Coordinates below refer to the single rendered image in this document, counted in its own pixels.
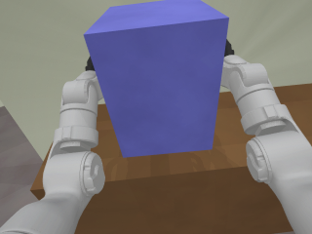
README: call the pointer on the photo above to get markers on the carton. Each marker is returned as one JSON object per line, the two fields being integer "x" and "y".
{"x": 159, "y": 66}

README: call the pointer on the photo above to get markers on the pedestal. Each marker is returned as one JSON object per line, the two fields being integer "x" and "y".
{"x": 194, "y": 192}

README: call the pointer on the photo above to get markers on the robot right hand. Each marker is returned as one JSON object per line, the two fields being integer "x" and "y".
{"x": 228, "y": 49}

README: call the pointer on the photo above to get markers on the robot right forearm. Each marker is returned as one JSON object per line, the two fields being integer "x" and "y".
{"x": 262, "y": 112}

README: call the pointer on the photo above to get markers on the robot left hand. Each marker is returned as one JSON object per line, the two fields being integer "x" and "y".
{"x": 90, "y": 66}

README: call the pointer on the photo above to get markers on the robot right upper arm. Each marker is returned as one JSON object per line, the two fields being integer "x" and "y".
{"x": 284, "y": 161}

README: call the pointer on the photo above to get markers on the robot left upper arm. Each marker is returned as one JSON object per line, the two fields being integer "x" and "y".
{"x": 70, "y": 181}

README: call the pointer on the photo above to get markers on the robot left forearm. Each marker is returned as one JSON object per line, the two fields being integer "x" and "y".
{"x": 77, "y": 128}

